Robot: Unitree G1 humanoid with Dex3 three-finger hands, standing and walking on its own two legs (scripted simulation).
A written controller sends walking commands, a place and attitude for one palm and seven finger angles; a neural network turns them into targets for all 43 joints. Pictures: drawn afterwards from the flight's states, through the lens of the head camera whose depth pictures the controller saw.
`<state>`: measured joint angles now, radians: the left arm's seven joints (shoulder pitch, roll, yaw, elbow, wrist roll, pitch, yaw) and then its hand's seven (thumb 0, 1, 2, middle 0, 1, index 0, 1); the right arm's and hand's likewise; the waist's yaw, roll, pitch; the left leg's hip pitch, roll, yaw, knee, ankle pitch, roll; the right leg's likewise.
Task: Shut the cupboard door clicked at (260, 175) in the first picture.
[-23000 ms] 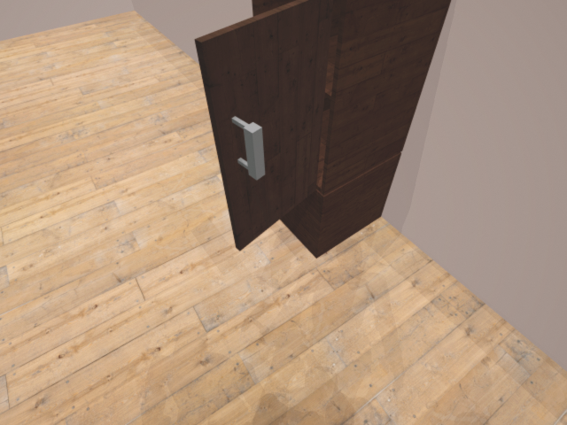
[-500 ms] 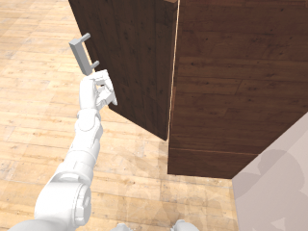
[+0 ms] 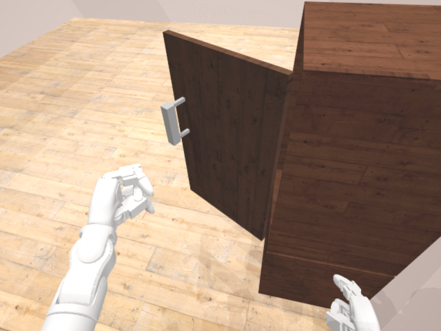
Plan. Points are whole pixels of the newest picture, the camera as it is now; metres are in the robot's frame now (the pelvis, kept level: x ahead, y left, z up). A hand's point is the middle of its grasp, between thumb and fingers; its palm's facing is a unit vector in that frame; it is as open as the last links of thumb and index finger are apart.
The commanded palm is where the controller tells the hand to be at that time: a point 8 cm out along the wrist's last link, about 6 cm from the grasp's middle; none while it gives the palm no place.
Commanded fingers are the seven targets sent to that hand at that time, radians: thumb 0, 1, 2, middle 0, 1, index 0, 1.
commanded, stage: draw the hand back to the body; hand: left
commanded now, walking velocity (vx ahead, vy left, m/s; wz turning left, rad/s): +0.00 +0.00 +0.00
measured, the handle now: (177, 120) +0.64 +0.17 +0.03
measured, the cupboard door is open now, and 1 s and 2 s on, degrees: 61 61 61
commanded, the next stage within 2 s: step back with the hand held close in 0.92 s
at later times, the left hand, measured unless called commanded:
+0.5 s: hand (34, 233) +0.21 +0.27 +0.16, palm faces +0.42 -0.82 -0.40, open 5.8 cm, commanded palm +0.16 +0.31 +0.18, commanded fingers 0.00 0.90 0.90 -0.23 -0.33 -0.23 -0.33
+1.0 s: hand (19, 246) +0.19 +0.27 +0.17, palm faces +0.46 -0.79 -0.40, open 7.4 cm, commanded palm +0.14 +0.31 +0.18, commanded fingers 0.00 0.90 0.90 -0.20 -0.30 -0.20 -0.30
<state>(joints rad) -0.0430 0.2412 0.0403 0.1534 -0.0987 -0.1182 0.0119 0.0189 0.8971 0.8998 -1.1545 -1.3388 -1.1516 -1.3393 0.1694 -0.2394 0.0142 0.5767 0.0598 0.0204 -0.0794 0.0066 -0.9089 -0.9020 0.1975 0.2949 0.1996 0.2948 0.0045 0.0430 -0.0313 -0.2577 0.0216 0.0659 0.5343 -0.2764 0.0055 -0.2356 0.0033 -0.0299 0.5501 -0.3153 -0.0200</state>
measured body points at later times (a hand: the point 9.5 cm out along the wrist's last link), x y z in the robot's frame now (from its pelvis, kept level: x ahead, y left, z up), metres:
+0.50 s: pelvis +0.02 +0.02 +0.01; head -0.01 -0.01 +0.46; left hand +0.18 +0.31 +0.18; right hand +0.20 -0.20 -0.08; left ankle +0.00 +0.12 -0.73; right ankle -0.01 -0.10 -0.73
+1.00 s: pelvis +0.00 +0.01 +0.01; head -0.03 -0.02 +0.46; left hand +0.16 +0.31 +0.19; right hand +0.19 -0.21 -0.07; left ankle +0.00 +0.12 -0.73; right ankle -0.01 -0.10 -0.73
